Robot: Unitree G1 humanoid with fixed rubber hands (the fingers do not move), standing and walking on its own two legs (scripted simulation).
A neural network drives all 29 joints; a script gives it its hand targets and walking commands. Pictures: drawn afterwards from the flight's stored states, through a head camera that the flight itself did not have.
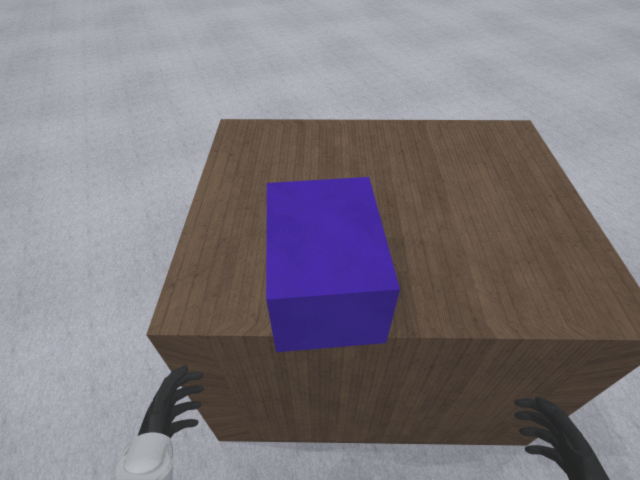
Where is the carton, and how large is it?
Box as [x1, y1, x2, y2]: [266, 177, 399, 351]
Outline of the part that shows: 368,177 267,183 266,300 276,351 368,344 386,341 399,287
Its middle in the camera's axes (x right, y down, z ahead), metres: +0.01 +0.04 +0.67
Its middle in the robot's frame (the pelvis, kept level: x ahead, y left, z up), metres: +0.47 +0.04 -0.05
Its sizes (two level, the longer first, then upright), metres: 0.244 0.183 0.156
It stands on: a pedestal, 0.63 m high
